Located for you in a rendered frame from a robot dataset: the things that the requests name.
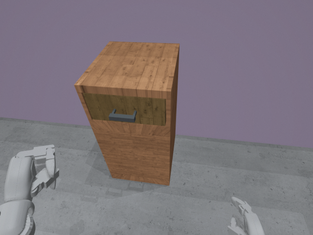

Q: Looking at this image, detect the robot right hand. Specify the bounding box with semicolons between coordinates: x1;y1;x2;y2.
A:
228;197;266;235

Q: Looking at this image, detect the robot left hand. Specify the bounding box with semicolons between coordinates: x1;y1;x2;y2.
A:
4;145;59;203

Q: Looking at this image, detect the cabinet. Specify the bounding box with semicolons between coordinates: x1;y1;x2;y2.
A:
74;41;179;186

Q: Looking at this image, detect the handle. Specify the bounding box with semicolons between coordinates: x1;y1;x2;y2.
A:
109;109;137;122

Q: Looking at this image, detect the drawer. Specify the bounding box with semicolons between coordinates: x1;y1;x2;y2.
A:
83;93;166;126

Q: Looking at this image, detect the robot left forearm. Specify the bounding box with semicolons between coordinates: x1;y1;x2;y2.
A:
0;199;36;235

